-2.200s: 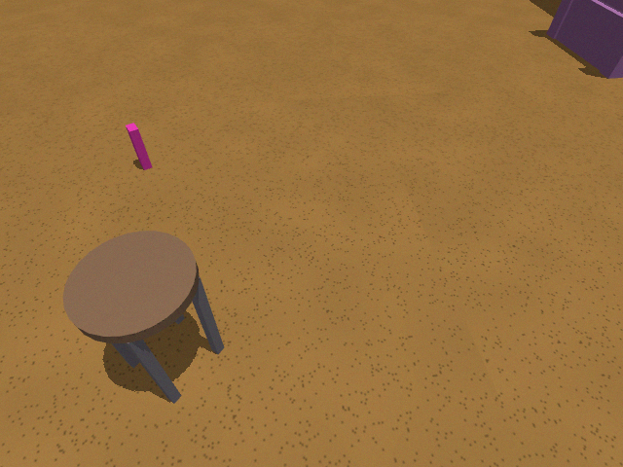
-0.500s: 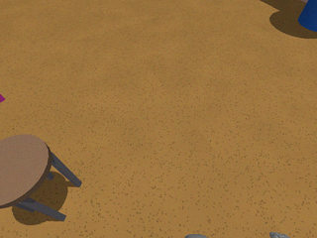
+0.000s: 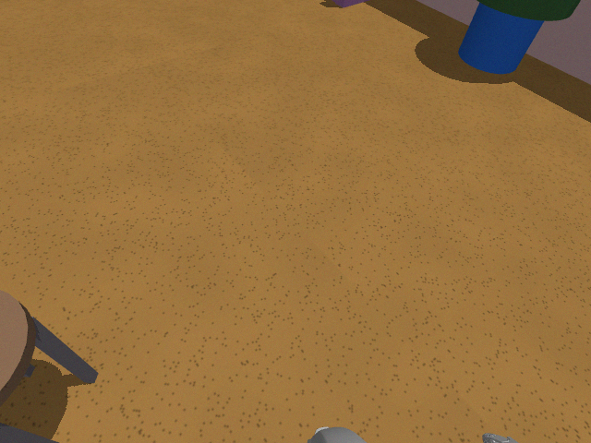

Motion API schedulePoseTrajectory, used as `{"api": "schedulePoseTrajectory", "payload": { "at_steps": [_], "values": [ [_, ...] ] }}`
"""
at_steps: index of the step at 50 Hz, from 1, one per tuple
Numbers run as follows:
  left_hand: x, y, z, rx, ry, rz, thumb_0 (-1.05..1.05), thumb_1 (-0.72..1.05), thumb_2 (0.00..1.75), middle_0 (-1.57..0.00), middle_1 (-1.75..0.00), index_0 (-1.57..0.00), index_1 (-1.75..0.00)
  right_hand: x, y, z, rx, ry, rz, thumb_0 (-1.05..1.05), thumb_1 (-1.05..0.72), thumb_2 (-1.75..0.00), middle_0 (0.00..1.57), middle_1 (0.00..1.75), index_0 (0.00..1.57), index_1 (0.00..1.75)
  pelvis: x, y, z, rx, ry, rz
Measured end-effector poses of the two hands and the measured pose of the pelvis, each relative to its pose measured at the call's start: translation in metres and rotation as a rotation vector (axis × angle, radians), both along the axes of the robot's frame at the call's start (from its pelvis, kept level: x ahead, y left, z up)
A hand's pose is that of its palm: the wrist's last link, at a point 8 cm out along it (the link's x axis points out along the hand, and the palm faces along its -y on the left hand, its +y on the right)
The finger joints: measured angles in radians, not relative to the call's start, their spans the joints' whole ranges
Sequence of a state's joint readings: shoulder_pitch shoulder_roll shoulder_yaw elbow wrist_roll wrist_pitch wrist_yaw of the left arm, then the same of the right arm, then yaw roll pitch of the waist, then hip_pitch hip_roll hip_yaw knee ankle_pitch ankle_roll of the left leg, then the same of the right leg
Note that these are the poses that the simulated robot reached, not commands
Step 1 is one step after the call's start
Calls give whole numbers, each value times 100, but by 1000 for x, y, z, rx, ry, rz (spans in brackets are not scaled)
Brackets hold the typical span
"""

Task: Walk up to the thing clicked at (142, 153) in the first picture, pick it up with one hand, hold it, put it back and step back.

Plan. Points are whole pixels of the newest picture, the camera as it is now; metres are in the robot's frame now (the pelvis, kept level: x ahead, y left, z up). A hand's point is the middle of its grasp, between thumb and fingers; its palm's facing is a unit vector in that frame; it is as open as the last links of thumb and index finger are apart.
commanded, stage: walk up
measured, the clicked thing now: out of the picture +1.02 +1.46 -0.64
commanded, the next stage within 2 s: stand in 1.14 s
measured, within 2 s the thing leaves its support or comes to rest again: neither
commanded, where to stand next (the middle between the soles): +0.06 -0.01 m, yaw -5 degrees
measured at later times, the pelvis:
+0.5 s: pelvis +0.00 -0.01 +0.00, yaw -6 degrees
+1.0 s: pelvis +0.00 +0.00 +0.02, yaw -9 degrees
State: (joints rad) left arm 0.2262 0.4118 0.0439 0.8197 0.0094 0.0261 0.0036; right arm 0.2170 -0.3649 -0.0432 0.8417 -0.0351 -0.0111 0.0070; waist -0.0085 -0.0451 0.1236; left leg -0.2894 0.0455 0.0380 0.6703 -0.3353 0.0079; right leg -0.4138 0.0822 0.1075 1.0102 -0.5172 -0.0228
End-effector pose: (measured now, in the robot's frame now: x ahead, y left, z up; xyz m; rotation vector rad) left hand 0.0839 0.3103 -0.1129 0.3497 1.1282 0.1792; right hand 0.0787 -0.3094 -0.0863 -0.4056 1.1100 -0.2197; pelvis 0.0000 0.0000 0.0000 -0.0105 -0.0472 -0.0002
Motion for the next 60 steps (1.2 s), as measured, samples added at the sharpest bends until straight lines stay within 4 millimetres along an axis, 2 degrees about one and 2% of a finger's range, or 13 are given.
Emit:
{"api": "schedulePoseTrajectory", "payload": {
  "at_steps": [5, 10, 12, 17, 22, 27, 39, 60],
  "values": [
    [0, -4, 3, -4, 30, -25, 1, 91, 90, -20, -30, -20, -30, -10, -10, 5, -6, -3, -10, 1, -90, -90, 21, 30, 21, 30, -2, -6, 4, -4, 14, -30],
    [-3, -14, 6, 48, 47, -50, 1, 91, 90, -20, -30, -20, -30, -18, -31, -14, 15, 4, -45, 1, -90, -90, 21, 30, 21, 30, -4, -18, -5, -22, 5, -55],
    [-6, -20, 11, 61, 43, -55, 1, 91, 90, -20, -30, -20, -30, -20, -34, -21, 34, 15, -70, 1, -90, -90, 21, 30, 21, 30, -3, -22, -5, -31, -1, -57],
    [-6, -28, 22, 73, 49, -70, 1, 91, 90, -20, -30, -20, -30, -19, -26, -29, 89, 11, -99, 1, -90, -90, 21, 30, 20, 30, 0, -23, 1, 11, 6, -90],
    [9, -24, 20, 65, 26, -81, 1, 90, 90, -20, -30, -20, -30, -23, -13, -36, 104, 17, -104, 1, -90, -90, 21, 30, 20, 30, -1, -15, -1, 22, 9, -93],
    [28, -27, 17, 41, -9, -80, 1, 90, 90, -20, -30, -20, -30, -34, -3, -32, 118, 42, -119, 1, -90, -90, 21, 30, 20, 30, -1, -14, 3, 18, 2, -108],
    [51, -33, 18, -4, -4, -126, 1, 91, 90, -20, -30, -20, -30, -41, -4, -17, 93, 44, -175, 1, -90, -90, 21, 30, 20, 30, 1, -4, 13, 17, -1, -134],
    [38, -26, 20, 1, 86, -112, 1, 91, 90, -20, -30, -20, -30, -48, 5, -14, 113, 76, -214, 1, -90, -90, 21, 30, 20, 30, 0, 2, 22, 14, -2, -150]
  ]
}}
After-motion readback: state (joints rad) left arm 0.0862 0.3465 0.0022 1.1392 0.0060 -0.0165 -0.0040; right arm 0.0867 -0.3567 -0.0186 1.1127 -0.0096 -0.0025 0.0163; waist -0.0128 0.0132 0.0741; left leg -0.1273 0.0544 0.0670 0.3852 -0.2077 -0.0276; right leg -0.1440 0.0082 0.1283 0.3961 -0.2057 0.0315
